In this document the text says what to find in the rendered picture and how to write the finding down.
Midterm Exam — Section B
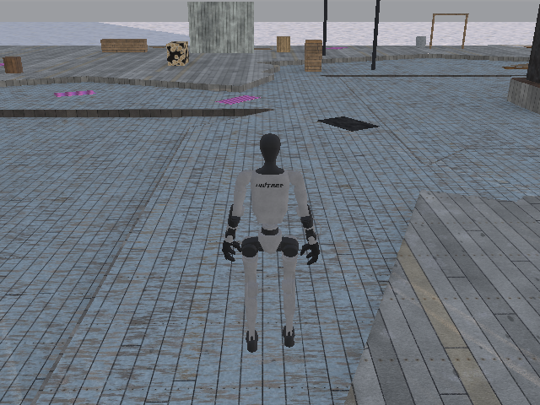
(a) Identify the robot right hand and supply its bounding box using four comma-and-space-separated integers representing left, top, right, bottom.
300, 242, 320, 265

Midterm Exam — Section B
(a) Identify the robot left forearm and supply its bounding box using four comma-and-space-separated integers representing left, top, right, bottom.
224, 204, 240, 243

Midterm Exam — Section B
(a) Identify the robot left hand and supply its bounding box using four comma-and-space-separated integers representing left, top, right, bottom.
222, 240, 241, 262

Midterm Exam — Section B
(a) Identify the robot right forearm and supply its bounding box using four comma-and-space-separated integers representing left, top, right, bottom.
300, 204, 317, 245

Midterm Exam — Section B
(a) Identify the robot right thigh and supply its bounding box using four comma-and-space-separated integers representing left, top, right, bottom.
282, 235, 299, 294

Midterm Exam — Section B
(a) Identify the robot head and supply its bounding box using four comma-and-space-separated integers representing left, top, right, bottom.
256, 133, 284, 175

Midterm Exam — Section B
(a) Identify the right robot upper arm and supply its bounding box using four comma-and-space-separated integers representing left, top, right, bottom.
288, 170, 310, 217

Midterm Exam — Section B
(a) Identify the left robot upper arm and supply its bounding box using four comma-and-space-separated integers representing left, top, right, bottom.
232, 170, 252, 217

